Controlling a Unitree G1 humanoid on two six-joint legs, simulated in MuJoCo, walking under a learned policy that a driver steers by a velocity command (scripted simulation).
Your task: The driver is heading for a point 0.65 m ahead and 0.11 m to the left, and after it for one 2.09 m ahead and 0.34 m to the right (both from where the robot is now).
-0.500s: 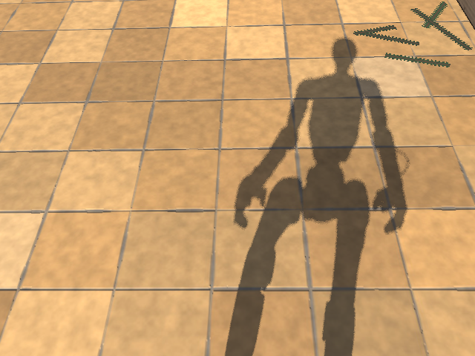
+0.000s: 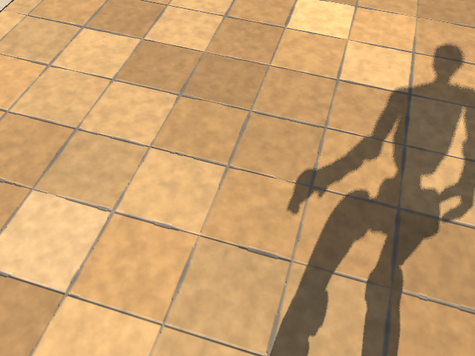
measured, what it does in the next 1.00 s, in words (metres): walks ahead, turning left: right foot, then left foot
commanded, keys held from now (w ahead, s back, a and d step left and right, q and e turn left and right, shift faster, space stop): w+q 0.06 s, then q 0.36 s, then w+q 0.20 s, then w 0.38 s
